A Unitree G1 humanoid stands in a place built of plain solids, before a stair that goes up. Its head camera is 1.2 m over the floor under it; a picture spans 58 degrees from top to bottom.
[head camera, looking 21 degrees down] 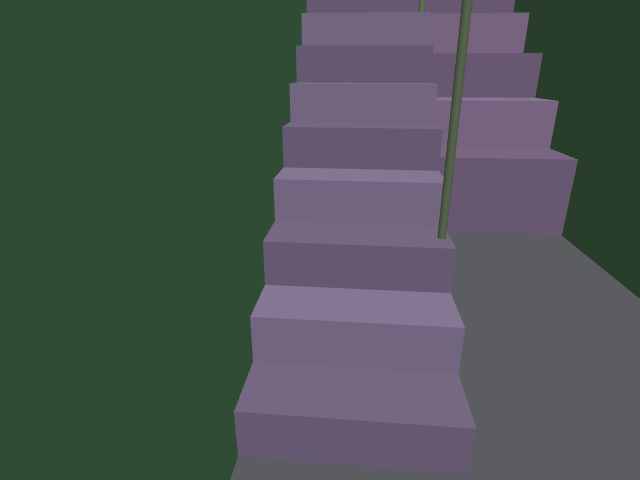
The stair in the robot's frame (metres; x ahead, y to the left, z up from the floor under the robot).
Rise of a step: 0.19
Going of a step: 0.26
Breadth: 0.76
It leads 5 degrees to the right of straight ahead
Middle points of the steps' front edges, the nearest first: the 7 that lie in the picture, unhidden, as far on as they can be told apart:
1.06 -0.10 0.19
1.32 -0.12 0.38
1.58 -0.15 0.57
1.84 -0.17 0.77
2.10 -0.19 0.96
2.35 -0.22 1.15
2.61 -0.24 1.35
